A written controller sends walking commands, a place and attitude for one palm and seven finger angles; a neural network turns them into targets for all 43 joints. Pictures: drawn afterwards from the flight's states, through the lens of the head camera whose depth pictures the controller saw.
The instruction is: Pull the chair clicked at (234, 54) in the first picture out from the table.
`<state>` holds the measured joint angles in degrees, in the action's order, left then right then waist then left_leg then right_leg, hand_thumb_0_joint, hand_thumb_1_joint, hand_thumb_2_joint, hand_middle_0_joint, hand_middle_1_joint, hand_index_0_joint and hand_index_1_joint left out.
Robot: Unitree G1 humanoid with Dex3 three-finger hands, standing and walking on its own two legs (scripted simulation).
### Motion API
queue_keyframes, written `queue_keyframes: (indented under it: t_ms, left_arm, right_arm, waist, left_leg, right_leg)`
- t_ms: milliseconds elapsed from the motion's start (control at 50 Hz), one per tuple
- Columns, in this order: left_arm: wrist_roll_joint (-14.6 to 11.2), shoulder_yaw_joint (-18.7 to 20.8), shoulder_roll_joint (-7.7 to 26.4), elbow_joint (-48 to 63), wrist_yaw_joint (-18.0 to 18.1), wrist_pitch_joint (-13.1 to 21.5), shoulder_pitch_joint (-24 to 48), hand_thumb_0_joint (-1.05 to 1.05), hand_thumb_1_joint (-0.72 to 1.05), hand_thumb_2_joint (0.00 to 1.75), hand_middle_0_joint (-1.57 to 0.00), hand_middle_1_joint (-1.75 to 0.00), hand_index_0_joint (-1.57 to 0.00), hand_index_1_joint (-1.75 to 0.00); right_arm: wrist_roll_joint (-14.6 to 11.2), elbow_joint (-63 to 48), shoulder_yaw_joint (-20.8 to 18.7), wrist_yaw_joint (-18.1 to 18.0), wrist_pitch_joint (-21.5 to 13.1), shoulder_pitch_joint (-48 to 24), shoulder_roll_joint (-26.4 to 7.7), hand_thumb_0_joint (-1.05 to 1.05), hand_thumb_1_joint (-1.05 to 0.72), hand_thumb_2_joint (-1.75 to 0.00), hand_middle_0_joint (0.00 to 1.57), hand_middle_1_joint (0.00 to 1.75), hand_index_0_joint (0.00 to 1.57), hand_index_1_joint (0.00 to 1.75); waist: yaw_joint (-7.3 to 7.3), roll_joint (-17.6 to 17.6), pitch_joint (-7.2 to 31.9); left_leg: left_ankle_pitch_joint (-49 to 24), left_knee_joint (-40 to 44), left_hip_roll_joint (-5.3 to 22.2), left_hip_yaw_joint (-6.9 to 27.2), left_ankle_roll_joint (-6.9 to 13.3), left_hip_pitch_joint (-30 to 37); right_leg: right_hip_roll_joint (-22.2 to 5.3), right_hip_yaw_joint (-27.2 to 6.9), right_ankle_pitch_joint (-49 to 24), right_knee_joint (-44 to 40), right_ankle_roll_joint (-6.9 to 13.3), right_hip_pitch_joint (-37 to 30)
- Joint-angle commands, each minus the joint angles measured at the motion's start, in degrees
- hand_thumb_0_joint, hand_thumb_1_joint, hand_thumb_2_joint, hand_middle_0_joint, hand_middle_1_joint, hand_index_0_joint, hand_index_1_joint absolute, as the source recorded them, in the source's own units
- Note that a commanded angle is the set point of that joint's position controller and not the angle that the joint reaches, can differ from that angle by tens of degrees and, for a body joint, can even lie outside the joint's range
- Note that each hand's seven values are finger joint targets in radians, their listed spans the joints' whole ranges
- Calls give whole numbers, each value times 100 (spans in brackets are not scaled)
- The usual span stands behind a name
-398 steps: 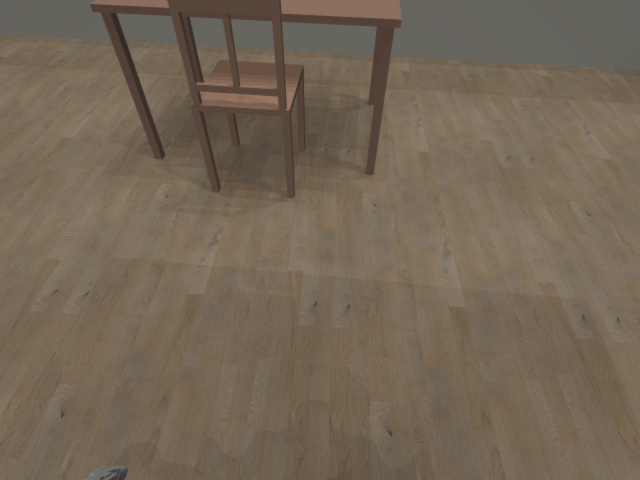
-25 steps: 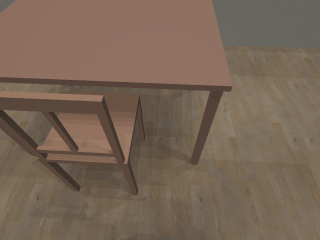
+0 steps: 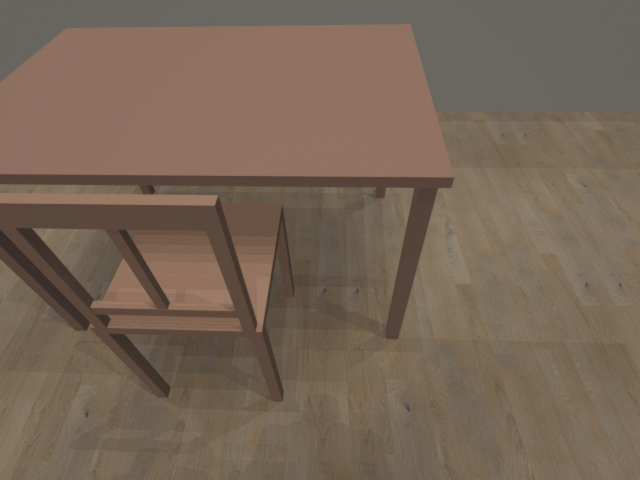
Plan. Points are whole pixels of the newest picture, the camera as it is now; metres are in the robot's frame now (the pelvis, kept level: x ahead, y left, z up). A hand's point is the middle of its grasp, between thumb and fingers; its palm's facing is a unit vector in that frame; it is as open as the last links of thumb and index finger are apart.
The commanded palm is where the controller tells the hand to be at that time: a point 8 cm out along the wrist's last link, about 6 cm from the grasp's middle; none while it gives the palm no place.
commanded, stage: look again from close up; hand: left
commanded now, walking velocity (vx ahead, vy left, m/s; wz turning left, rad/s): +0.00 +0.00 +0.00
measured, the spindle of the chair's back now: (141, 270) +0.47 +0.38 -0.10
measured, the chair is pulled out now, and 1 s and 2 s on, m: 0.00 0.00 0.00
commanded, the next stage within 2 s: raise the hand toward the chair's back in 0.74 s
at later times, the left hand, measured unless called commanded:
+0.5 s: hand out of the picture +0.01 +0.16 -0.17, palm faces +0.03 -0.98 -0.21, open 7.3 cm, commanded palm none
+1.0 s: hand (197, 463) +0.16 +0.17 -0.07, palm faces +0.23 -0.96 -0.14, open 7.5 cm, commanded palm +0.10 +0.21 -0.07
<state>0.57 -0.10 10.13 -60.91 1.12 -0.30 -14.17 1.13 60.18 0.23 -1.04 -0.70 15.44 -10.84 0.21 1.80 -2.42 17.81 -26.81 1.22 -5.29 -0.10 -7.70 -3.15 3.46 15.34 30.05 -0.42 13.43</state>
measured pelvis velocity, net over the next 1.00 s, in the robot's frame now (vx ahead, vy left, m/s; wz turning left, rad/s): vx -0.01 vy -0.02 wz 0.04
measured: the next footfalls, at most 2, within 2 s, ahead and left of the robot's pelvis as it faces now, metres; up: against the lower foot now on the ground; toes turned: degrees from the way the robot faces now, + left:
none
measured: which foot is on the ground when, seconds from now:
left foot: down 0.00-1.00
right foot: down 0.00-1.00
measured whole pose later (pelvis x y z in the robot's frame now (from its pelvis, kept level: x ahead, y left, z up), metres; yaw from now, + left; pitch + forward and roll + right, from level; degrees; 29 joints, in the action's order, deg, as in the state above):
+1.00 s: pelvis -0.01 -0.02 -0.01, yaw +2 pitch +3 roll +1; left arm -9.0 3.8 10.1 -16.3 2.4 5.1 -22.7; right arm -1.0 49.2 -0.8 -2.9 -15.1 17.5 -13.3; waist -1.9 0.4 -0.9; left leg 19.0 -33.2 2.4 -2.4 -1.6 -16.7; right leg -2.7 6.2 17.0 35.1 1.3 20.7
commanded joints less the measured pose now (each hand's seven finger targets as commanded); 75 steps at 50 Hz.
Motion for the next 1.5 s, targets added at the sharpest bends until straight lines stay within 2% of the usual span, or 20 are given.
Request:
queue_keyframes:
  t_ms: [0, 800, 820, 840, 860, 880, 900, 920, 940, 960, 1000, 1040, 1080, 1100, 1140, 1200, 1280, 1320, 1360, 1480]
  left_arm:
    - [6, 104, 680, 169, 34, 132, -138, 0, 90, 90, -20, -30, -20, -30]
    - [10, 146, 527, -134, 51, 195, -320, 0, 90, 90, -20, -30, -20, -30]
    - [70, 84, 1356, 249, 82, 247, -362, 0, 90, 90, -20, -30, -20, -30]
    - [-1037, 885, 2024, 8018, 106, 1295, 3888, 0, 88, 89, -20, -30, -20, -30]
    - [-878, 613, 1402, 6828, 274, 898, 920, 0, 85, 88, -20, -29, -20, -29]
    - [-958, -32, -140, 5161, 338, 303, -658, 0, 83, 87, -19, -29, -19, -29]
    - [-1100, 64, 7, 5875, 330, 448, -35, 0, 81, 86, -19, -29, -19, -29]
    - [-1072, 236, -40, 5544, 206, 652, -377, 0, 78, 85, -19, -28, -19, -28]
    - [-1041, 543, 282, 5645, 74, 1026, -279, 0, 76, 84, -19, -28, -19, -28]
    - [-1072, 717, 298, 5691, -120, 1407, -580, 0, 74, 83, -18, -27, -18, -27]
    - [-1300, 665, -229, 5117, -653, 2141, -1929, 0, 69, 81, -18, -27, -18, -27]
    - [-1542, 959, -170, 4888, -1265, 3056, -2292, 0, 64, 79, -17, -26, -17, -26]
    - [-1467, 1165, 259, 5219, -1852, 4046, -1963, 0, 60, 77, -17, -25, -17, -25]
    - [-1434, 1243, 424, 5268, -2007, 4133, -1973, 0, 57, 76, -17, -25, -17, -25]
    - [-1566, 1260, 585, 6095, -2068, 3768, -1796, 0, 53, 74, -16, -24, -16, -24]
    - [-1726, 1319, 727, 7364, -1775, 3210, -1132, 0, 46, 71, -16, -23, -16, -23]
    - [-1540, 929, 752, 8783, -1378, 3231, -255, 0, 36, 67, -15, -22, -15, -22]
    - [-1471, 749, 732, 8776, -1378, 3211, 86, 0, 32, 65, -14, -21, -14, -21]
    - [-1453, 611, 647, 8329, -1474, 3003, -65, 0, 27, 63, -14, -20, -14, -20]
    - [-1530, 1103, 920, 7791, -1448, 1937, -540, 0, 13, 57, -12, -18, -12, -18]
  right_arm:
    - [-9, -97, -57, -43, -87, 310, -479, 0, -90, -90, 20, 30, 20, 30]
    - [-16, 364, -60, -106, -106, 488, -246, 0, -90, -90, 20, 30, 20, 30]
    - [10, -290, -200, -55, 3, -129, -911, 0, -90, -90, 20, 30, 20, 30]
    - [-259, -2042, -131, -276, -1027, -272, -1302, 0, -90, -90, 20, 30, 20, 30]
    - [-240, -1840, -87, -392, -1421, -180, -1013, 0, -90, -90, 20, 30, 20, 30]
    - [-344, -1577, -96, -385, -1564, -522, -792, 0, -90, -90, 20, 30, 20, 30]
    - [-374, -1819, -196, -351, -1722, -400, -1001, 0, -90, -90, 20, 30, 20, 30]
    - [-313, -1934, -282, -332, -1877, -409, -985, 0, -90, -90, 20, 30, 20, 30]
    - [-220, -2019, -386, -231, -2032, -295, -1086, 0, -90, -90, 20, 30, 20, 30]
    - [-146, -2199, -489, -141, -2125, -330, -1056, 0, -90, -90, 20, 30, 20, 30]
    - [-77, -2533, -586, 78, -2272, -531, -938, 0, -90, -90, 20, 30, 20, 30]
    - [-90, -2706, -645, 301, -2277, -620, -904, 0, -90, -90, 20, 30, 20, 30]
    - [7, -2931, -742, 456, -2284, -796, -975, 0, -90, -90, 20, 30, 20, 30]
    - [-10, -3113, -753, 496, -2218, -951, -993, 0, -90, -90, 20, 30, 20, 30]
    - [-78, -3640, -774, 454, -2092, -1067, -1086, 0, -90, -90, 20, 30, 20, 30]
    - [-152, -3963, -675, 247, -1944, -1010, -1016, 0, -90, -90, 20, 30, 20, 30]
    - [-140, -3911, -536, 31, -1956, -823, -1057, 0, -90, -90, 20, 30, 20, 30]
    - [-138, -3775, -473, -63, -2012, -709, -1080, 0, -90, -90, 20, 30, 20, 30]
    - [-177, -3663, -409, -128, -2063, -705, -1086, 0, -90, -90, 20, 30, 20, 30]
    - [-285, -3699, -290, -246, -2033, -866, -965, 0, -90, -90, 20, 30, 20, 30]
  waist:
    - [-36, -226, -137]
    - [-6, -181, -86]
    - [-19, -775, -761]
    - [-745, 454, 2007]
    - [-116, 1112, 2179]
    - [-234, 335, 867]
    - [-415, -374, 290]
    - [-415, -874, -70]
    - [-381, -961, 527]
    - [-149, -1010, 964]
    - [190, -1331, 1112]
    - [330, -1180, 1209]
    - [305, -703, 1583]
    - [411, -589, 1592]
    - [483, -360, 1972]
    - [285, -175, 2241]
    - [-83, 390, 2288]
    - [-292, 156, 2281]
    - [-323, 45, 2121]
    - [23, -127, 2347]
  left_leg:
    - [-452, 679, 469, 505, 199, -496]
    - [-1076, 510, 506, 410, 112, -293]
    - [-1044, 252, 308, 567, 158, -720]
    - [-1913, 111, -26, 93, 335, 308]
    - [-2231, 199, -36, -50, 238, 473]
    - [-1988, 121, 93, 131, 146, -347]
    - [-1603, -50, 9, 465, 184, -749]
    - [-1237, -274, -48, 431, 216, -1193]
    - [-958, -682, -126, 484, 190, -1436]
    - [-844, -992, -145, 480, 144, -1732]
    - [-684, -1666, -171, 483, 12, -2598]
    - [-525, -2407, -266, 460, -108, -3440]
    - [-429, -3242, -301, 462, -99, -4113]
    - [51, -3407, -355, 395, -60, -4444]
    - [230, -3523, -368, 334, 44, -4563]
    - [470, -3723, -325, 382, 95, -4679]
    - [604, -3782, -162, 702, 157, -4395]
    - [780, -3886, -129, 783, 173, -4497]
    - [1210, -3831, -120, 843, 143, -4675]
    - [1769, -3359, -201, 877, 65, -4761]
  right_leg:
    - [-356, -448, -418, -592, 241, -94]
    - [-387, -393, -1349, -586, 297, -257]
    - [-189, -417, -1474, -629, 202, 62]
    - [148, -460, -1967, -569, 101, -304]
    - [197, -186, -1651, -118, 213, -613]
    - [200, 65, -1341, -180, 183, -82]
    - [175, 139, -1270, -167, 98, 182]
    - [194, 168, -886, -52, 72, 672]
    - [135, 125, -610, 246, 22, 948]
    - [118, 61, -458, 587, 25, 1025]
    - [53, -46, -631, 1323, 57, 1271]
    - [-22, -310, -885, 2082, 130, 1535]
    - [-27, -510, -928, 2882, 194, 2121]
    - [-22, -716, -83, 2840, 219, 2373]
    - [53, -744, 519, 2932, 250, 2434]
    - [121, -846, 1051, 2860, 143, 2606]
    - [300, -416, 1108, 3126, 157, 3443]
    - [340, -376, 1330, 3108, 123, 3622]
    - [324, -351, 1761, 3011, 95, 3732]
    - [262, -327, 2357, 2716, 57, 3265]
